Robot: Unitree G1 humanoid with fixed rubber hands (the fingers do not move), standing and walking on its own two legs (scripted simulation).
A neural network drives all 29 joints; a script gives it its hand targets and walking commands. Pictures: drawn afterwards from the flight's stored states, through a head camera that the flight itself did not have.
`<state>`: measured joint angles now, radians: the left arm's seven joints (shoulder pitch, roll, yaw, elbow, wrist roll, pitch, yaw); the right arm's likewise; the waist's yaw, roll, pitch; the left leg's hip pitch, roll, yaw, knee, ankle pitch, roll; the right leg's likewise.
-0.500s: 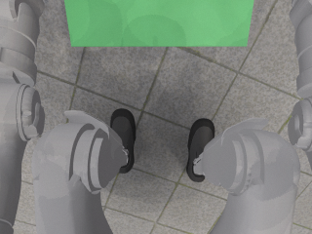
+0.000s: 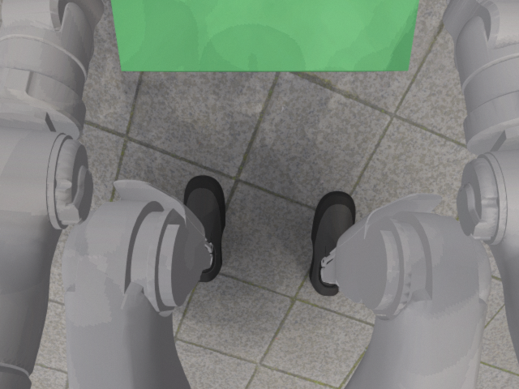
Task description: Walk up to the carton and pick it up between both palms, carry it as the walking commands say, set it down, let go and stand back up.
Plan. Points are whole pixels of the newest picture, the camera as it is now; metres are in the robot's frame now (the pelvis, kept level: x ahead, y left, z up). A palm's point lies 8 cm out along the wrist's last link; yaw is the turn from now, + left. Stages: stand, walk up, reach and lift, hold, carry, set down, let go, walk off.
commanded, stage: reach and lift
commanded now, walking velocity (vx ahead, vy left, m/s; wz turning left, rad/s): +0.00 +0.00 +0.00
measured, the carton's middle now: out of the picture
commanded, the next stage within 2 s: none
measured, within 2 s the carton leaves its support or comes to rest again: leaves its support in 1.16 s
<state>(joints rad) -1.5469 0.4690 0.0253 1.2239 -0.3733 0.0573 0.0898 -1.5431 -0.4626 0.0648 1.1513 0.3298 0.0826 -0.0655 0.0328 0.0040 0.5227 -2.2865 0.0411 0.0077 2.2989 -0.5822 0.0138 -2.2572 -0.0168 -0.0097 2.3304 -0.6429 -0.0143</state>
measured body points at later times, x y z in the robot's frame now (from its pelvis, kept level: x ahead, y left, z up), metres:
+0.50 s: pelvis +0.00 +0.00 +0.00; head +0.38 +0.00 +0.22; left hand +0.55 +0.23 -0.20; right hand +0.57 -0.16 -0.20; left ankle +0.11 +0.12 -0.31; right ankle +0.10 -0.12 -0.31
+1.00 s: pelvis +0.00 +0.00 +0.00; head +0.38 +0.00 +0.22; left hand +0.55 +0.23 -0.19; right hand +0.57 -0.16 -0.20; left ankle +0.11 +0.12 -0.31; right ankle +0.10 -0.12 -0.31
